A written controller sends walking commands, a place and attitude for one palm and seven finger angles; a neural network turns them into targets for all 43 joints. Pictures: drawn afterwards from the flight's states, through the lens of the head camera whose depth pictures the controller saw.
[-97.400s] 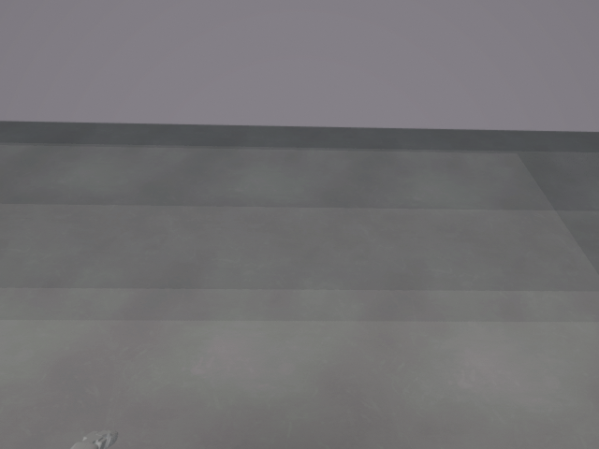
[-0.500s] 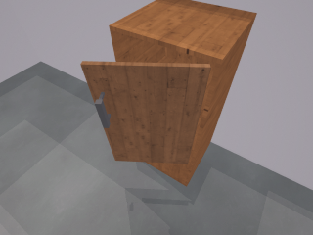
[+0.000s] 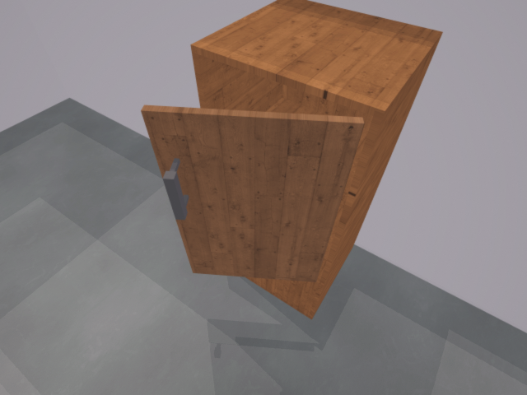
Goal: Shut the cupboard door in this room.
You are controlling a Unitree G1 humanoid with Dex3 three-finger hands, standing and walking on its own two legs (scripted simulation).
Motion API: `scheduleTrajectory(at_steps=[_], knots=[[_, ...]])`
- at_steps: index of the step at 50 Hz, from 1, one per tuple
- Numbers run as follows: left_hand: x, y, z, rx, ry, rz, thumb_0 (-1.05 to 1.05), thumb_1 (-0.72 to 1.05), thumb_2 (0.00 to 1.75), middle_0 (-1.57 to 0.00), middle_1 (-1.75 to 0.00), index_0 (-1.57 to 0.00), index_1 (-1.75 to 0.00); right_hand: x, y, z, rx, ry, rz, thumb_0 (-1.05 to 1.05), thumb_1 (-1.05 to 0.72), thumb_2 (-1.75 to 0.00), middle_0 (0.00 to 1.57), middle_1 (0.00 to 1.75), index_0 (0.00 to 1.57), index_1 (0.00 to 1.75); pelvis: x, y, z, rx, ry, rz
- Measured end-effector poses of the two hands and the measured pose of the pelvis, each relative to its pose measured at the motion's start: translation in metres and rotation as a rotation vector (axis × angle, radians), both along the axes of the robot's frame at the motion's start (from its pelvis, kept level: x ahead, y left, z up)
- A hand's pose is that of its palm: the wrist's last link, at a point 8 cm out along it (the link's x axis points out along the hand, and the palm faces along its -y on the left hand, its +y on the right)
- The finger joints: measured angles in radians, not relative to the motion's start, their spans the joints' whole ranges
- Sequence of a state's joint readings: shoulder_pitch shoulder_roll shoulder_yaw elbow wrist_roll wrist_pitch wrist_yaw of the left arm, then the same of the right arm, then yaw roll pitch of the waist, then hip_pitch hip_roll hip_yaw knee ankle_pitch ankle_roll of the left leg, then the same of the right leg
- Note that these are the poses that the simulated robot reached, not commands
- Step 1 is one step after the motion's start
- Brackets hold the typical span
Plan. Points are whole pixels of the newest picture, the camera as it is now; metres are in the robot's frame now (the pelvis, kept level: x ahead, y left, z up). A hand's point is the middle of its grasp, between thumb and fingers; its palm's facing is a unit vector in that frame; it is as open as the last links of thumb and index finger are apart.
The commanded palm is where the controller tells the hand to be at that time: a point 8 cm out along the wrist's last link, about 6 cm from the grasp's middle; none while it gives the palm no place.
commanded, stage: look again from close up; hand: left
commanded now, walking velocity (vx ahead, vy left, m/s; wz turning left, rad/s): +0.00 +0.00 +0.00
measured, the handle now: (178, 189) +0.49 +0.21 -0.02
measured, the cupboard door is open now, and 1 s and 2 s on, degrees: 30 30 30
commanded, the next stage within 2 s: raise the hand and make a fist in 0.14 s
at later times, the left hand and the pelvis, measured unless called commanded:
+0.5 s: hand (138, 352) +0.18 +0.20 -0.03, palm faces +0.12 -0.99 -0.04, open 6.9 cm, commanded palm +0.11 +0.25 -0.06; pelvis -0.02 +0.00 -0.05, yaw +2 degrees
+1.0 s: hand (124, 383) +0.15 +0.21 -0.05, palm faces +0.00 -1.00 -0.01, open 4.5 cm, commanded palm +0.12 +0.26 -0.04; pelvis -0.06 +0.02 -0.10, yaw +2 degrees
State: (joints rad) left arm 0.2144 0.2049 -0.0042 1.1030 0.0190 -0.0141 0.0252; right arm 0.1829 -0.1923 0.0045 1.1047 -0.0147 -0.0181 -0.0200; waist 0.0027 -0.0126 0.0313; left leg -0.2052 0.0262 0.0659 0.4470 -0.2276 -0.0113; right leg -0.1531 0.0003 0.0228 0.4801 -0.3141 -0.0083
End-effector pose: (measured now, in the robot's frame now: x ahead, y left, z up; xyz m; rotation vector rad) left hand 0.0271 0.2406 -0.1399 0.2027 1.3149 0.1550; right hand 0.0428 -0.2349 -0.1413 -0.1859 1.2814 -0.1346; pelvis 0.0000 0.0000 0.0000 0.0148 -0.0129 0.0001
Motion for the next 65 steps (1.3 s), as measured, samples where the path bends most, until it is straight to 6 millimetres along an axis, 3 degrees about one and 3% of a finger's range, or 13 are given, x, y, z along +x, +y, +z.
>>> scheduleTrajectory(at_steps=[13, 15, 20, 23, 27, 32, 36, 44, 52, 57, 65], knots=[[0.012, 0.013, 0.003, 0.029, -0.003, -0.004, 0.0, 0.9, 0.9, -0.2, -0.3, -0.2, -0.3, 0.013, -0.009, 0.004, -0.029, 0.004, 0.005, 0.0, -0.9, -0.9, 0.2, 0.3, 0.2, 0.3, 0.007, 0.003, 0.001, -0.006, 0.012, 0.001], [0.038, 0.023, 0.02, 0.037, -0.198, 0.095, 0.01, 0.9, 0.9, -0.2, -0.3, -0.21, -0.3, 0.019, -0.013, 0.008, -0.072, -0.098, 0.004, 0.0, -0.9, -0.9, 0.2, 0.3, 0.21, 0.3, 0.004, 0.003, -0.004, -0.006, 0.007, 0.007], [0.115, 0.022, 0.106, 0.039, -0.873, 0.089, 0.01, 0.91, 0.9, -0.22, -0.32, -0.23, -0.32, 0.054, -0.018, 0.018, -0.077, -0.441, 0.012, 0.01, -0.9, -0.9, 0.2, 0.3, 0.2, 0.3, 0.0, 0.002, -0.021, 0.011, 0.062, 0.051], [0.132, 0.015, 0.122, -0.036, -1.129, 0.022, 0.01, 0.91, 0.9, -0.25, -0.36, -0.26, -0.36, 0.079, -0.019, 0.02, -0.063, -0.569, 0.046, 0.01, -0.9, -0.9, 0.2, 0.3, 0.2, 0.3, -0.012, -0.001, -0.036, 0.004, 0.13, 0.045], [0.117, 0.005, 0.103, -0.141, -1.296, -0.148, 0.0, 0.9, 0.9, -0.31, -0.42, -0.31, -0.42, 0.11, -0.019, 0.014, -0.065, -0.704, 0.121, 0.01, -0.9, -0.9, 0.2, 0.3, 0.2, 0.3, -0.03, -0.006, -0.069, 0.005, 0.216, 0.034], [0.081, 0.016, 0.064, -0.191, -1.251, -0.128, 0.01, 0.9, 0.9, -0.4, -0.51, -0.4, -0.51, 0.134, -0.011, -0.001, -0.073, -0.8, 0.176, 0.01, -0.9, -0.9, 0.2, 0.3, 0.2, 0.3, -0.047, -0.006, -0.105, -0.018, 0.254, 0.039], [0.067, 0.024, 0.067, -0.158, -1.275, -0.093, 0.02, 0.9, 0.9, -0.47, -0.59, -0.47, -0.59, 0.134, 0.007, -0.012, -0.061, -0.807, 0.2, 0.01, -0.9, -0.9, 0.2, 0.3, 0.2, 0.3, -0.055, -0.002, -0.116, -0.049, 0.248, 0.048], [0.093, 0.017, 0.088, -0.214, -1.284, -0.189, 0.02, 0.9, 0.9, -0.61, -0.75, -0.62, -0.75, 0.094, 0.042, -0.027, -0.005, -0.701, 0.167, 0.01, -0.9, -0.9, 0.2, 0.3, 0.21, 0.3, -0.064, 0.01, -0.11, -0.081, 0.244, 0.05], [0.098, 0.033, 0.094, -0.18, -1.234, -0.146, 0.02, 0.9, 0.9, -0.75, -0.9, -0.76, -0.91, 0.057, 0.044, -0.023, -0.031, -0.608, 0.116, 0.01, -0.9, -0.9, 0.2, 0.3, 0.21, 0.3, -0.061, 0.024, -0.098, -0.08, 0.244, 0.038], [0.097, 0.036, 0.099, -0.168, -1.264, -0.16, 0.02, 0.9, 0.9, -0.85, -1.0, -0.85, -1.01, 0.056, 0.038, -0.018, -0.069, -0.599, 0.139, 0.01, -0.9, -0.9, 0.2, 0.3, 0.21, 0.3, -0.06, 0.032, -0.097, -0.085, 0.243, 0.042], [0.101, 0.037, 0.103, -0.173, -1.268, -0.165, 0.02, 0.9, 0.9, -0.99, -1.16, -1.0, -1.17, 0.078, 0.042, -0.005, -0.079, -0.649, 0.162, 0.01, -0.9, -0.9, 0.2, 0.3, 0.21, 0.3, -0.056, 0.037, -0.094, -0.087, 0.237, 0.044]])
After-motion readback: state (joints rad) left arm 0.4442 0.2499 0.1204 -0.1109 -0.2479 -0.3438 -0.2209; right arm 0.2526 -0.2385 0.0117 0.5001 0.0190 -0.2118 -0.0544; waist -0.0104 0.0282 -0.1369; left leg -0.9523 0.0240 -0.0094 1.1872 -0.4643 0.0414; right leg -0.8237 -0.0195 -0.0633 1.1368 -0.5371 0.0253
